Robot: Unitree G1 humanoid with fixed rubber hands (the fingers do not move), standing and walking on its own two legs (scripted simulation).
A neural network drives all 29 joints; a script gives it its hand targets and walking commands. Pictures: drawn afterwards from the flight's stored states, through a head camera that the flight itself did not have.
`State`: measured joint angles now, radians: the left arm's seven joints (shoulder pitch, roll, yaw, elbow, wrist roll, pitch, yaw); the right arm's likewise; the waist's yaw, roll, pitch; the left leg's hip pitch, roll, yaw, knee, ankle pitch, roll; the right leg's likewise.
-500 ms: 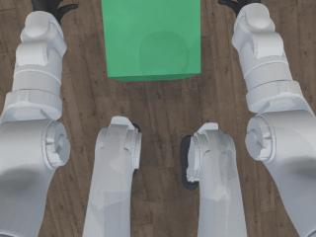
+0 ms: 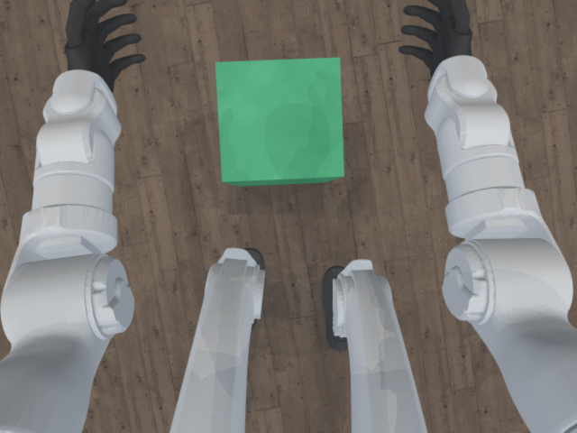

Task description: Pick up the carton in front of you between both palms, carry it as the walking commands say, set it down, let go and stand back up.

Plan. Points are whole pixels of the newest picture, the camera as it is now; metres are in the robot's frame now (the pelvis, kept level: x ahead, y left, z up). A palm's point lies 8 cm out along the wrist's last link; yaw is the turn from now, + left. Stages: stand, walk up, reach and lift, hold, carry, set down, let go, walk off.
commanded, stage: set down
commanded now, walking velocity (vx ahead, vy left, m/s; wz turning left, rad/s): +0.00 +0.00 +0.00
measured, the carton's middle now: (280, 133) +0.50 +0.06 -0.42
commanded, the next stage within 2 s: let go in 0.22 s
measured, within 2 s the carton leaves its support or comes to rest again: neither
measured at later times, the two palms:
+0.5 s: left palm (9, 87) +0.44 +0.26 +0.02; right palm (535, 86) +0.48 -0.15 +0.02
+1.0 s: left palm out of the picture +0.28 +0.24 +0.14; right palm out of the picture +0.32 -0.22 +0.13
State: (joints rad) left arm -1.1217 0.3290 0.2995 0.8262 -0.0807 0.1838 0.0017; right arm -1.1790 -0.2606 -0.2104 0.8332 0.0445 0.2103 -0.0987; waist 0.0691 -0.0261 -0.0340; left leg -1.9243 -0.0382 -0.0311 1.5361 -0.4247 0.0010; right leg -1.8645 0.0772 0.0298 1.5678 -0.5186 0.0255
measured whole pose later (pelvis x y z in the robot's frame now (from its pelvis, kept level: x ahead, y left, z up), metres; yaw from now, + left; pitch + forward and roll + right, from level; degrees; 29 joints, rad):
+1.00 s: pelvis +0.10 +0.00 +0.22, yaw +2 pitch +13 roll +0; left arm 0.10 0.19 0.08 0.49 -0.01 -0.02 -0.07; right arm 0.05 -0.18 -0.09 0.52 -0.03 -0.01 0.02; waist 0.03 0.01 -0.02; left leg -0.52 -0.04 -0.04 0.52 -0.23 0.01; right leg -0.47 0.03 0.07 0.53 -0.29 0.00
